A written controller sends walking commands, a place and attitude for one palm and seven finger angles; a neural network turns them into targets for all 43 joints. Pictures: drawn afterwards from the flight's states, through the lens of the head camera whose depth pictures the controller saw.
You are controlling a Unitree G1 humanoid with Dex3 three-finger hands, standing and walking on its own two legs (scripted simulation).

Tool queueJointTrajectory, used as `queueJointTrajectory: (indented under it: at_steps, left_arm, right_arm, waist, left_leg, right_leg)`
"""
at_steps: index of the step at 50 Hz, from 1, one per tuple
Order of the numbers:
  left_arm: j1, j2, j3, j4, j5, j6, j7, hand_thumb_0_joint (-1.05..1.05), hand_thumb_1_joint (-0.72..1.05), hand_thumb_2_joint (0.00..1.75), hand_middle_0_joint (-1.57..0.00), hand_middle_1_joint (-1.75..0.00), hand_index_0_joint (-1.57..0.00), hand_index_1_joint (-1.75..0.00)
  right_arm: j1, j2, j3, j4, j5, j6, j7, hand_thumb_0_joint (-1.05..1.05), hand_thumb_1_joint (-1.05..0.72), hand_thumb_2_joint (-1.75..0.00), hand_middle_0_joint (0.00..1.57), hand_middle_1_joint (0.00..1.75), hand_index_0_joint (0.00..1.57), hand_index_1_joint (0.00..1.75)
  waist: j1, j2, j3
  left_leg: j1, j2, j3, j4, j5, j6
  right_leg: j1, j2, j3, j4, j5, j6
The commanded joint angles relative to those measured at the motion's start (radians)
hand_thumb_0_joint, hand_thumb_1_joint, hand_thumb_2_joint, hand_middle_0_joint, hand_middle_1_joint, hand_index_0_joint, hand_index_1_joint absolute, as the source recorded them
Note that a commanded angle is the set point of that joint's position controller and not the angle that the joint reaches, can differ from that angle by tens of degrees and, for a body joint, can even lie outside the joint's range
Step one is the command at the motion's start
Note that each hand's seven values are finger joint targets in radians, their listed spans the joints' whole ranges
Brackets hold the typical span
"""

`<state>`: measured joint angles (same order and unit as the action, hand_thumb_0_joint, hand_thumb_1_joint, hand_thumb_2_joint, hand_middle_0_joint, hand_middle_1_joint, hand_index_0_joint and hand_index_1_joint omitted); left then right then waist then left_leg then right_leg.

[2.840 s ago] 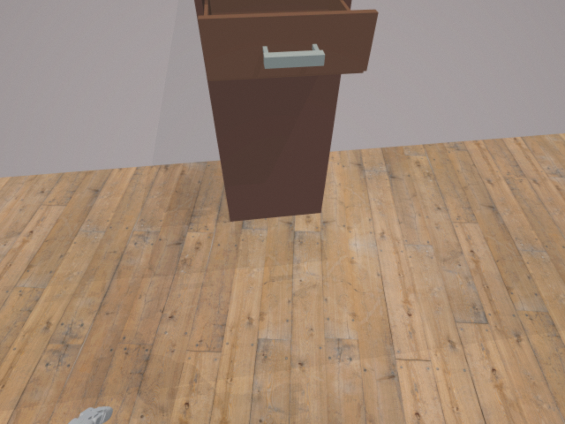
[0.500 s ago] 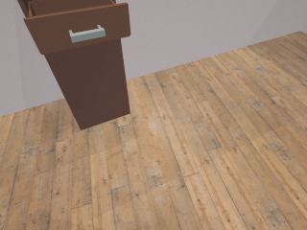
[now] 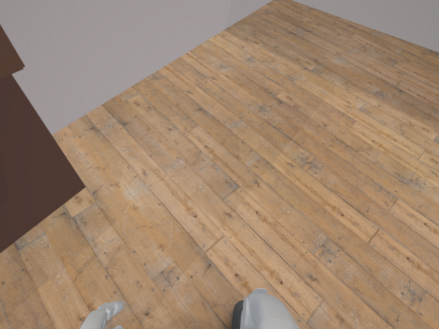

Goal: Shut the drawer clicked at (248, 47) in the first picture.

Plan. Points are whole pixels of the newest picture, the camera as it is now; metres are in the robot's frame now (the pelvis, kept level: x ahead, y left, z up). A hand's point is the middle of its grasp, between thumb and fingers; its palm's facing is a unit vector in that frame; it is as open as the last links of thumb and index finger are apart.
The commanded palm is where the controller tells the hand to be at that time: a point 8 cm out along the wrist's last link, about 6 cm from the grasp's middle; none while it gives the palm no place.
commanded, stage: walk to a spot facing it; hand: left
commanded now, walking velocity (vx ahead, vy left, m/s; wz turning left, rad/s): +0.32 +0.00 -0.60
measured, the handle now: out of the picture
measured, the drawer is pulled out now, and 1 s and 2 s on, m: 0.27 0.27 0.27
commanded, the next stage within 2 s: turn to face it in 0.84 s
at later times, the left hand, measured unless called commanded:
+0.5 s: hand (137, 270) +0.25 +0.18 -0.16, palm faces -0.11 -0.97 -0.21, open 7.3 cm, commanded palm none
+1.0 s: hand (177, 187) +0.48 +0.11 -0.16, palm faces -0.50 -0.84 -0.19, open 7.4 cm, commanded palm none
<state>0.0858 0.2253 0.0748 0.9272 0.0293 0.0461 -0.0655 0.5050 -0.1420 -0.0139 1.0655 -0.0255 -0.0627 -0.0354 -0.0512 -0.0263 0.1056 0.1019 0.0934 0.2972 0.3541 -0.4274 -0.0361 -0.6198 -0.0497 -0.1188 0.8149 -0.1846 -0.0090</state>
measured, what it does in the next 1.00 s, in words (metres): walks ahead, turning right: right foot, then left foot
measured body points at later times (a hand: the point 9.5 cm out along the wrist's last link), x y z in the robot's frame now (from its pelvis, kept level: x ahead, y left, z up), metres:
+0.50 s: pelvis +0.19 -0.01 +0.01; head +0.20 -0.01 +0.46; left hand +0.26 +0.23 -0.14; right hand +0.27 -0.27 -0.12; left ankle +0.30 +0.11 -0.70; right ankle +0.15 -0.10 -0.73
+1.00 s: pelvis +0.29 +0.00 +0.01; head +0.33 -0.01 +0.45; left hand +0.50 +0.16 -0.14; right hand +0.16 -0.23 -0.13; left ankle +0.31 +0.09 -0.73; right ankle +0.25 -0.14 -0.69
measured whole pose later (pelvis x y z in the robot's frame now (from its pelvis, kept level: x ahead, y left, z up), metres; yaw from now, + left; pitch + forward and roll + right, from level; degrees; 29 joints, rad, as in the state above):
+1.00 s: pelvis +0.29 +0.00 +0.01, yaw -32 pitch +0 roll -1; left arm 0.15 0.22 0.10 0.93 0.03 0.07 -0.02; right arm 0.30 -0.20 -0.06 0.99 -0.03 -0.01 -0.03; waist -0.03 -0.02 0.09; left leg -0.15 0.16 0.36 0.53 -0.34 0.00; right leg -0.46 -0.07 -0.09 0.84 -0.34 0.05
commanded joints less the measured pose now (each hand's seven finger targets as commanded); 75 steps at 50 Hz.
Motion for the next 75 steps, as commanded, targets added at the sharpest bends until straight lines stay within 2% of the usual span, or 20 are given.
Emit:
queueJointTrajectory:
  at_steps: [1, 2, 3, 4, 6, 11, 23, 27, 29, 36, 48, 51, 53, 54, 61, 70, 71, 72, 73, 75]
  left_arm:
    - [0.044, 0.049, 0.008, -0.060, 0.002, -0.059, 0.008, 0.00, 0.90, 0.90, -0.20, -0.30, -0.20, -0.30]
    - [0.184, 0.093, 0.021, -0.019, 0.005, -0.073, 0.014, 0.00, 0.90, 0.90, -0.20, -0.30, -0.20, -0.30]
    - [0.308, 0.194, 0.041, 0.011, 0.006, -0.082, 0.027, 0.00, 0.90, 0.90, -0.20, -0.30, -0.20, -0.30]
    - [0.391, 0.283, 0.061, 0.023, -0.013, -0.088, 0.042, 0.00, 0.90, 0.90, -0.20, -0.30, -0.20, -0.30]
    - [0.286, 0.270, 0.057, -0.012, -0.029, -0.073, 0.053, 0.00, 0.90, 0.90, -0.20, -0.30, -0.20, -0.30]
    - [0.094, 0.134, 0.016, -0.040, -0.008, -0.097, 0.066, 0.00, 0.90, 0.90, -0.20, -0.30, -0.20, -0.30]
    - [0.253, 0.143, 0.027, -0.017, -0.004, -0.101, 0.065, 0.00, 0.90, 0.90, -0.20, -0.30, -0.20, -0.30]
    - [0.215, 0.141, 0.035, -0.030, -0.016, -0.083, 0.066, 0.00, 0.90, 0.90, -0.20, -0.30, -0.20, -0.30]
    - [0.252, 0.044, 0.020, -0.050, -0.027, -0.083, 0.051, 0.00, 0.90, 0.90, -0.20, -0.30, -0.20, -0.30]
    - [0.253, 0.035, 0.034, -0.004, -0.004, -0.024, 0.035, 0.00, 0.90, 0.90, -0.20, -0.30, -0.20, -0.30]
    - [0.035, -0.004, 0.016, -0.075, 0.002, -0.009, 0.042, 0.00, 0.90, 0.90, -0.20, -0.30, -0.20, -0.30]
    - [0.130, 0.003, 0.007, -0.029, 0.006, -0.039, 0.059, 0.00, 0.90, 0.90, -0.20, -0.30, -0.20, -0.30]
    - [0.254, 0.139, 0.014, 0.037, 0.010, -0.081, 0.086, 0.00, 0.90, 0.90, -0.20, -0.30, -0.20, -0.30]
    - [0.270, 0.169, 0.002, 0.055, -0.013, -0.085, 0.087, 0.00, 0.90, 0.90, -0.20, -0.30, -0.20, -0.30]
    - [0.045, 0.107, -0.001, 0.007, -0.009, -0.056, 0.105, 0.00, 0.90, 0.90, -0.20, -0.30, -0.20, -0.30]
    - [0.051, 0.112, 0.034, -0.035, -0.008, -0.032, 0.104, 0.00, 0.90, 0.90, -0.20, -0.30, -0.20, -0.30]
    - [0.068, 0.087, 0.033, -0.047, -0.015, -0.023, 0.099, 0.00, 0.90, 0.90, -0.20, -0.30, -0.20, -0.30]
    - [0.081, 0.027, 0.029, -0.081, -0.022, -0.014, 0.092, 0.00, 0.90, 0.90, -0.20, -0.30, -0.20, -0.30]
    - [-0.008, 0.015, 0.016, -0.133, -0.013, -0.014, 0.090, 0.00, 0.90, 0.90, -0.20, -0.30, -0.20, -0.30]
    - [-0.014, 0.020, 0.028, -0.112, -0.005, -0.013, 0.088, 0.00, 0.90, 0.90, -0.20, -0.30, -0.20, -0.30]
  right_arm:
    - [0.013, -0.224, -0.053, -0.049, 0.005, -0.016, -0.004, 0.00, -0.90, -0.90, 0.20, 0.30, 0.20, 0.30]
    - [-0.005, -0.232, -0.053, -0.063, 0.011, -0.012, 0.002, 0.00, -0.90, -0.90, 0.20, 0.30, 0.20, 0.30]
    - [0.005, -0.187, -0.045, -0.082, 0.028, -0.009, 0.018, 0.00, -0.90, -0.90, 0.20, 0.30, 0.20, 0.30]
    - [0.004, -0.117, -0.039, -0.123, 0.037, -0.016, 0.013, 0.00, -0.90, -0.90, 0.20, 0.30, 0.20, 0.30]
    - [-0.121, -0.142, -0.051, -0.165, 0.021, -0.017, 0.011, 0.00, -0.90, -0.90, 0.20, 0.30, 0.20, 0.30]
    - [-0.056, -0.105, -0.048, -0.103, -0.005, 0.044, 0.022, 0.00, -0.90, -0.90, 0.20, 0.30, 0.20, 0.30]
    - [-0.396, -0.116, -0.051, -0.243, 0.004, 0.015, 0.041, 0.00, -0.90, -0.90, 0.20, 0.30, 0.20, 0.30]
    - [-0.292, -0.152, -0.055, -0.211, 0.009, 0.002, 0.018, 0.00, -0.90, -0.90, 0.20, 0.30, 0.20, 0.30]
    - [-0.102, -0.321, -0.084, -0.167, -0.006, 0.000, 0.008, 0.00, -0.90, -0.90, 0.20, 0.30, 0.20, 0.30]
    - [-0.256, -0.170, -0.039, -0.186, 0.006, 0.004, -0.004, 0.00, -0.90, -0.90, 0.20, 0.30, 0.20, 0.30]
    - [-0.160, -0.194, -0.078, -0.120, -0.007, 0.038, 0.007, 0.00, -0.90, -0.90, 0.20, 0.30, 0.20, 0.30]
    - [-0.156, -0.195, -0.070, -0.090, -0.003, 0.043, 0.010, 0.00, -0.90, -0.90, 0.20, 0.30, 0.20, 0.30]
    - [-0.110, -0.071, -0.034, -0.089, 0.017, 0.038, 0.022, 0.00, -0.90, -0.90, 0.20, 0.30, 0.20, 0.30]
    - [-0.141, -0.071, -0.027, -0.098, 0.022, 0.051, 0.010, 0.00, -0.90, -0.90, 0.20, 0.30, 0.20, 0.30]
    - [-0.132, -0.076, -0.048, -0.040, 0.013, 0.106, 0.021, 0.00, -0.90, -0.90, 0.20, 0.30, 0.20, 0.30]
    - [-0.137, -0.079, -0.069, -0.120, 0.005, 0.091, 0.044, 0.00, -0.90, -0.90, 0.20, 0.30, 0.20, 0.30]
    - [-0.116, -0.121, -0.080, -0.118, 0.003, 0.086, 0.044, 0.00, -0.90, -0.90, 0.20, 0.30, 0.20, 0.30]
    - [-0.080, -0.224, -0.103, -0.135, -0.005, 0.077, 0.041, 0.00, -0.90, -0.90, 0.20, 0.30, 0.20, 0.30]
    - [-0.041, -0.280, -0.115, -0.141, -0.010, 0.077, 0.036, 0.00, -0.90, -0.90, 0.20, 0.30, 0.20, 0.30]
    - [-0.116, -0.252, -0.107, -0.143, -0.003, 0.066, 0.015, 0.00, -0.90, -0.90, 0.20, 0.30, 0.20, 0.30]
  waist:
    - [0.086, 0.197, -0.100]
    - [0.155, 0.179, -0.188]
    - [0.208, 0.026, -0.296]
    - [0.199, -0.134, -0.417]
    - [0.157, -0.062, -0.277]
    - [0.001, 0.003, -0.106]
    - [0.099, -0.067, -0.081]
    - [0.036, -0.079, -0.124]
    - [-0.016, 0.344, -0.245]
    - [0.067, 0.170, -0.127]
    - [0.001, 0.235, -0.079]
    - [0.055, 0.184, -0.134]
    - [0.096, -0.157, -0.298]
    - [0.107, -0.138, -0.314]
    - [0.037, -0.123, -0.089]
    - [0.015, -0.099, -0.120]
    - [0.003, 0.030, -0.120]
    - [-0.015, 0.330, -0.110]
    - [-0.055, 0.334, -0.091]
    - [-0.020, 0.265, -0.137]
  left_leg:
    - [-0.031, 0.232, -0.021, 0.243, 1.184, 0.098]
    - [-0.137, 0.211, -0.004, 0.455, 1.092, 0.061]
    - [-0.439, 0.171, -0.013, 0.747, 0.616, 0.026]
    - [-0.728, 0.008, -0.089, 1.127, -0.165, -0.026]
    - [-0.796, 0.067, -0.270, 1.160, -0.024, -0.001]
    - [-0.607, 0.108, -0.261, 0.885, 0.136, -0.023]
    - [-0.600, -0.004, -0.247, 0.376, 0.125, -0.027]
    - [-0.255, -0.033, -0.231, 0.084, 0.210, -0.010]
    - [0.113, 0.413, -0.630, -0.028, 0.449, 0.143]
    - [-0.217, 0.261, -0.211, -0.036, 0.695, 0.123]
    - [-0.187, 0.287, -0.085, 0.038, 0.685, 0.147]
    - [-0.241, 0.245, -0.086, 0.179, 0.685, 0.099]
    - [-0.527, 0.097, -0.051, 0.462, 0.132, -0.002]
    - [-0.519, 0.051, -0.174, 0.530, -0.222, -0.013]
    - [-0.540, 0.012, -0.228, 0.710, -0.049, -0.028]
    - [-0.396, -0.013, -0.143, 0.274, 0.145, -0.011]
    - [-0.319, 0.021, -0.218, 0.156, 0.226, 0.013]
    - [-0.281, 0.239, -0.569, 0.009, 0.382, 0.114]
    - [-0.320, 0.361, -0.729, -0.087, 0.400, 0.212]
    - [-0.311, 0.283, -0.696, -0.082, 0.293, 0.185]
  right_leg:
    - [0.272, 0.097, -0.074, -0.172, -0.053, -0.078]
    - [0.523, 0.113, -0.083, -0.253, -0.003, -0.096]
    - [0.854, -0.071, 0.136, -0.281, 0.038, -0.161]
    - [1.017, -0.386, 0.669, -0.362, 0.210, -0.300]
    - [0.764, -0.352, 0.632, -0.490, 0.071, -0.291]
    - [0.254, -0.169, 0.313, -0.595, -0.038, -0.183]
    - [0.428, -0.150, 0.434, -0.520, 0.121, -0.196]
    - [0.331, -0.072, 0.396, -0.340, 0.201, -0.121]
    - [-0.028, 0.117, 0.142, 0.166, -0.400, -0.003]
    - [0.040, -0.018, 0.104, 0.422, -0.170, 0.057]
    - [0.149, -0.009, 0.003, -0.025, -0.167, 0.045]
    - [0.377, 0.027, -0.016, -0.294, -0.004, 0.018]
    - [0.769, -0.291, 0.284, -0.387, 0.556, -0.073]
    - [0.719, -0.382, 0.276, -0.366, 0.805, -0.173]
    - [0.407, -0.304, 0.055, -0.467, 0.389, -0.134]
    - [0.356, -0.302, -0.055, -0.303, 0.067, -0.051]
    - [0.266, -0.254, -0.079, -0.187, -0.057, -0.007]
    - [0.079, -0.118, -0.117, 0.033, -0.345, 0.072]
    - [0.023, -0.061, -0.031, 0.265, -0.464, 0.080]
    - [-0.047, -0.066, 0.112, 0.428, -0.320, 0.068]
